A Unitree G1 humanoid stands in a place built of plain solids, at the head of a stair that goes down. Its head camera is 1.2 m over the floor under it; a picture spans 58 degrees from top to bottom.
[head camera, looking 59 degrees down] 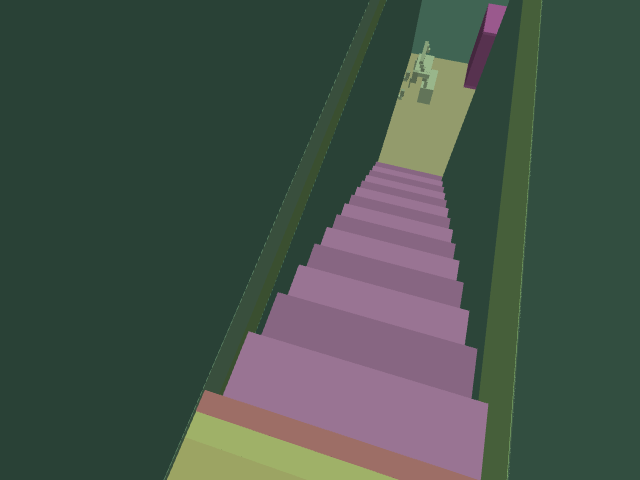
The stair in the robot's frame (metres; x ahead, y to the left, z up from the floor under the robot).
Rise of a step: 0.20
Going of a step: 0.24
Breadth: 0.79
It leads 17 degrees to the right of straight ahead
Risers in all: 15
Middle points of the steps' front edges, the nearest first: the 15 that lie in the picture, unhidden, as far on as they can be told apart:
0.14 -0.07 0.00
0.37 -0.14 -0.19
0.60 -0.21 -0.39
0.83 -0.28 -0.59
1.06 -0.35 -0.78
1.29 -0.42 -0.98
1.52 -0.49 -1.18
1.75 -0.56 -1.37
1.98 -0.63 -1.57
2.21 -0.70 -1.77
2.44 -0.77 -1.96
2.67 -0.84 -2.16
2.89 -0.91 -2.36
3.12 -0.98 -2.55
3.35 -1.05 -2.75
